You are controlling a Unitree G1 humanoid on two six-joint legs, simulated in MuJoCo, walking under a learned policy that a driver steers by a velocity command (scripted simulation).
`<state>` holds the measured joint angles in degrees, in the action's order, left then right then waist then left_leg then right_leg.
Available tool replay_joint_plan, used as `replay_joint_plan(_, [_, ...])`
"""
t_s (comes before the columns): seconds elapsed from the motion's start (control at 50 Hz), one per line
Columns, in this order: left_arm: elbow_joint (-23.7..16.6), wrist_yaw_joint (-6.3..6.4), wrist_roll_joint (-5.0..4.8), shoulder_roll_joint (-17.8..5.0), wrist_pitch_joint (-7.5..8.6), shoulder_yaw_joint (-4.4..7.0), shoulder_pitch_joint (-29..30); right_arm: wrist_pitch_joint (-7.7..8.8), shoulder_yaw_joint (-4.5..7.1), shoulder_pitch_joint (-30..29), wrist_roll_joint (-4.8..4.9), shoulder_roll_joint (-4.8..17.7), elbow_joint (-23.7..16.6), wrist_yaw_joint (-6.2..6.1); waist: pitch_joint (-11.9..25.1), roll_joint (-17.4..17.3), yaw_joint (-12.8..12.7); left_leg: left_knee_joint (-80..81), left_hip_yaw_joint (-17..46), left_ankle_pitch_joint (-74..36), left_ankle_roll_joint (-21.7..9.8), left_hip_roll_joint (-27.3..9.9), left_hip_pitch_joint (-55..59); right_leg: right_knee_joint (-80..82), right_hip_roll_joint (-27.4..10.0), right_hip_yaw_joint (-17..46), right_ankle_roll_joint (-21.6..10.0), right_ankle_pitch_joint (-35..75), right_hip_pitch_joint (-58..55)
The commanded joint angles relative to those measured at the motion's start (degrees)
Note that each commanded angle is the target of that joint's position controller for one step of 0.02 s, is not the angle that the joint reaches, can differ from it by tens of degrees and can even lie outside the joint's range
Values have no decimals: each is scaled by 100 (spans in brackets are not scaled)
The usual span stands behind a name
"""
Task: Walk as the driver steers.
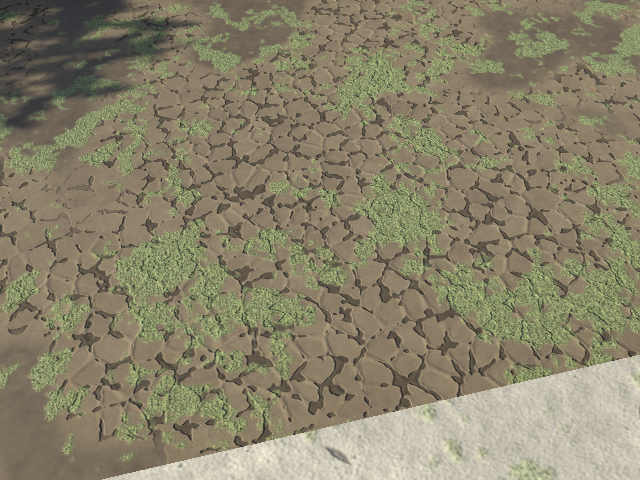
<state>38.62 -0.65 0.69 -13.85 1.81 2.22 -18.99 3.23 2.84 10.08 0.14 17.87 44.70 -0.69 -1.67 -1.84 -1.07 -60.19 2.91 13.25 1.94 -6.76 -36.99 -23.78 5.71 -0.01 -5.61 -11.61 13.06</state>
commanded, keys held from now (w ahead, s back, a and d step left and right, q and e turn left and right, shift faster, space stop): w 1.00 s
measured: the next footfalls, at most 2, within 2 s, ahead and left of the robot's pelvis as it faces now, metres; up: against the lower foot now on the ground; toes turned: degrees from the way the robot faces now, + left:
left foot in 0.24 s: +0.29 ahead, +0.15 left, +0.00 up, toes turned +1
right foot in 0.70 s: +0.41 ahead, -0.08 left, +0.00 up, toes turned +3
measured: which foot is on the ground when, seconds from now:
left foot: up 0.00-0.22, down 0.24-0.70, up 0.72-1.00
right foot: down 0.00-0.26, up 0.28-0.68, down 0.70-1.00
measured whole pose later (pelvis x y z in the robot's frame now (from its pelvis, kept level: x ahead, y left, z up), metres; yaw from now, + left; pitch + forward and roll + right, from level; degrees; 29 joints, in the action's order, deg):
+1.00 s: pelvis +0.30 +0.02 -0.01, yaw +0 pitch +0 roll +0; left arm 39.6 1.0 0.2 -13.2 -0.3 0.4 -15.6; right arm -5.0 0.8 6.8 -0.9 13.2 36.2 0.3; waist 0.1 -0.1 -1.9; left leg -43.4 1.1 21.6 1.3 1.9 -22.0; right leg -33.8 2.0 -3.6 -3.3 -14.3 19.6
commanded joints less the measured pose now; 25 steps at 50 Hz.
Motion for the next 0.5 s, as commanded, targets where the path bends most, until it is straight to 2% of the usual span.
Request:
replay_joint_plan(0.02, [-214, 121, -25, -789, 52, 231, -73, -12, -7, -4, -63, 158, -283, 6, 176, 484, 63, 951, -59, -1011, 73, -14, 70, 761, -1383, 940, -982, 2112, -67])
replay_joint_plan(0.04, [-152, 120, -45, -827, 53, 248, -148, -3, -47, -110, -48, 57, -313, 7, 175, 546, 9, 1312, -97, -1374, 22, 53, 217, 651, -1351, 843, -919, 2111, -13])
replay_joint_plan(0.08, [10, 118, -77, -821, 63, 245, -341, 7, -63, -301, -29, 53, -342, 19, 69, 628, -95, 1776, -180, -1820, -44, 216, 503, 582, -1388, 830, -858, 1816, 122])
replay_joint_plan(0.1, [95, 138, -137, -810, 52, 251, -482, -16, -73, -418, 22, 59, -428, 31, -22, 610, -140, 1947, -151, -1802, -117, 273, 444, 509, -1498, 955, -856, 1583, 36])
replay_joint_plan(0.12, [158, 145, -149, -828, 42, 255, -561, -17, -71, -540, 28, 68, -491, 53, -100, 595, -177, 2068, -135, -1661, -185, 308, 380, 448, -1605, 1070, -864, 1457, -69])
replay_joint_plan(0.16, [307, 149, -174, -848, -35, 275, -787, 18, -81, -657, 5, 56, -592, 129, -204, 609, -241, 2250, -185, -1202, -375, 334, 120, 169, -1778, 1274, -879, 1429, -429])
replay_joint_plan(0.18, [360, 166, -172, -904, -58, 304, -850, 52, -49, -623, -6, 104, -645, 190, -172, 606, -234, 2361, -235, -1020, -514, 368, 234, 75, -1870, 1369, -845, 1410, -467])
replay_joint_plan(0.2, [374, 166, -182, -933, -86, 307, -845, 86, -13, -460, -1, 151, -636, 225, -130, 699, -143, 2443, -315, -799, -620, 446, 532, -55, -1867, 1433, -791, 1563, -481])
replay_joint_plan(0.22, [389, 185, -210, -904, -83, 285, -741, 117, 49, -114, -5, 222, -555, 253, -24, 698, 69, 2706, -465, -932, -737, 578, 1111, -255, -1754, 1348, -683, 1860, -376])
replay_joint_plan(0.24, [374, 192, -258, -801, -83, 254, -672, 126, 167, 551, -73, 432, -338, 242, 307, 591, 346, 2824, -412, -1486, -911, 604, 2065, -955, -1368, 1110, -466, 2374, -198])
replay_joint_plan(0.26, [330, 202, -221, -631, -50, 190, -791, 120, 294, 1476, -135, 780, -168, 232, 1019, -126, 629, 2752, 579, -2116, -1336, -182, 3667, -2686, -735, 589, -58, 1601, 712])
replay_joint_plan(0.28, [60, 194, -28, -760, -13, 228, -1184, 13, 388, 2367, -259, 1226, 50, 152, 2201, -1521, 756, 3377, 2820, -1136, -1985, -1448, 5360, -5083, 229, 2, 280, -1836, 2080])
replay_joint_plan(0.3, [98, 230, 101, -1004, -55, 312, -662, -117, 324, 2303, -69, 964, 34, 118, 1944, -870, 921, 3960, 3440, 300, -1841, -1435, 5161, -5634, 178, 824, 238, -2129, 3009])
replay_joint_plan(0.32, [-121, 260, 23, -886, -76, 271, 44, -161, 241, 1599, -124, 646, -122, 31, 973, -507, 789, 4062, 2789, 584, -1686, -1323, 4348, -5756, -56, 895, 192, -1671, 3369])
replay_joint_plan(0.34, [-219, 247, -8, -664, -91, 202, 214, -180, 143, 1166, -194, 344, -150, 3, 650, -312, 528, 4080, 2254, 271, -1563, -1116, 3599, -5484, -266, 893, 198, -1299, 3144])
replay_joint_plan(0.36, [-238, 228, 48, -574, -165, 179, 145, -166, 88, 983, -185, 199, -141, -8, 454, -240, 269, 4197, 1944, 211, -1394, -971, 2961, -5091, -437, 870, 258, -1123, 2813])
replay_joint_plan(0.38, [-176, 217, 72, -556, -298, 186, -74, -137, 51, 865, -155, 53, -177, 6, 364, -419, 104, 4264, 1700, -137, -1367, -838, 2528, -4941, -493, 720, 362, -1155, 2480])
replay_joint_plan(0.4, [-102, 224, 93, -576, -415, 199, -243, -63, 24, 839, -124, 32, -186, 26, 316, -430, -25, 4370, 1476, -403, -1354, -730, 2196, -4724, -511, 657, 456, -1068, 2207])
replay_joint_plan(0.44, [-55, 209, 110, -543, -548, 189, -317, 26, 45, 909, -105, 165, -141, 51, 320, -475, -175, 4528, 1154, -547, -1390, -596, 1861, -4277, -530, 504, 539, -742, 1965])
replay_joint_plan(0.46, [-49, 226, 137, -504, -570, 178, -180, 41, 68, 974, -85, 206, -85, 37, 227, -473, -156, 4593, 1046, -660, -1366, -594, 1828, -3889, -572, 442, 583, -564, 1903])
replay_joint_plan(0.5, [-143, 228, 106, -423, -565, 107, 255, 25, 81, 922, -35, 284, -123, 45, 95, -397, -112, 4642, 788, -456, -1254, -474, 1728, -3053, -707, 340, 608, -103, 1781])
